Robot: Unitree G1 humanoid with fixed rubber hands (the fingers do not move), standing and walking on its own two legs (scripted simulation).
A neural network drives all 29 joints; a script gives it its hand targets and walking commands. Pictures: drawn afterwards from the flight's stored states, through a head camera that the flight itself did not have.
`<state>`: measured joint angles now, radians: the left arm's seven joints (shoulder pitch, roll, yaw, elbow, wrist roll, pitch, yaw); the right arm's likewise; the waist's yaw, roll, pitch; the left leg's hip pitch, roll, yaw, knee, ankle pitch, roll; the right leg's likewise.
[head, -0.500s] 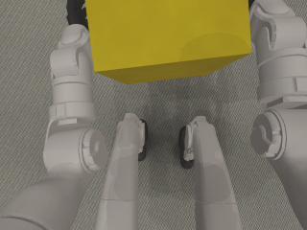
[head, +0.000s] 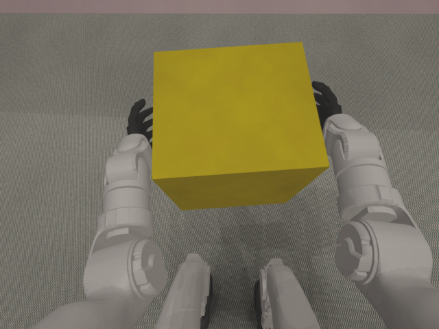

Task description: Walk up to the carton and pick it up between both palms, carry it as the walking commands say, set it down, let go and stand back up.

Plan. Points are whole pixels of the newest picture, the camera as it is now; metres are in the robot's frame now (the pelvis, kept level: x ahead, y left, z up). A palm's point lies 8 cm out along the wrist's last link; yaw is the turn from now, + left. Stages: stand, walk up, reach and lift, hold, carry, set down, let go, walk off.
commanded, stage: reach and lift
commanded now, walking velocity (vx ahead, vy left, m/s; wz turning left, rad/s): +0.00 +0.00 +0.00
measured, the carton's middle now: (231, 140) +0.47 +0.01 -0.03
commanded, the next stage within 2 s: none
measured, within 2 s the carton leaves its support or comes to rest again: neither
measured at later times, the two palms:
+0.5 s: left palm (121, 135) +0.42 +0.19 +0.08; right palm (335, 111) +0.45 -0.15 +0.08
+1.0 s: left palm (93, 142) +0.37 +0.20 +0.14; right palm (351, 122) +0.39 -0.15 +0.13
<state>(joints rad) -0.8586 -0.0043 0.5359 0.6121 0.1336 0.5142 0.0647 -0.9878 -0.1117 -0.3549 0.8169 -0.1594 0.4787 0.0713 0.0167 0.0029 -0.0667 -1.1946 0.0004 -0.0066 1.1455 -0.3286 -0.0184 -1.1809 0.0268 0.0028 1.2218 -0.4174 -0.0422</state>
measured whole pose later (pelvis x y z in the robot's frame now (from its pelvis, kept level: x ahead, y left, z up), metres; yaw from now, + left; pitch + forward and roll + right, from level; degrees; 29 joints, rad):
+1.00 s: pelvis +0.06 +0.00 +0.10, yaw +0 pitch +1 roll +1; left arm -0.38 -0.07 0.42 0.45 0.27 0.61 -0.06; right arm -0.49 0.04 -0.29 0.65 -0.23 0.54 0.11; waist 0.02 0.00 -0.10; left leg -0.40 0.00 -0.01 0.62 -0.24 -0.02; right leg -0.38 0.02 0.01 0.68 -0.32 -0.04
